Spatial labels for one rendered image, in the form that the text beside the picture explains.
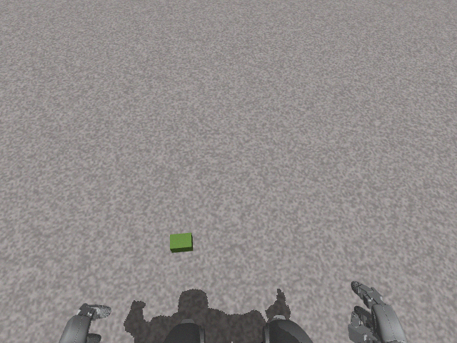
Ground left robot hand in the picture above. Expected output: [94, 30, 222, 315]
[59, 303, 111, 343]

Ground right robot hand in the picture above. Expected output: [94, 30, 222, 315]
[348, 281, 408, 343]

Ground small box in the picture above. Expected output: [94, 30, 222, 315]
[170, 233, 193, 253]

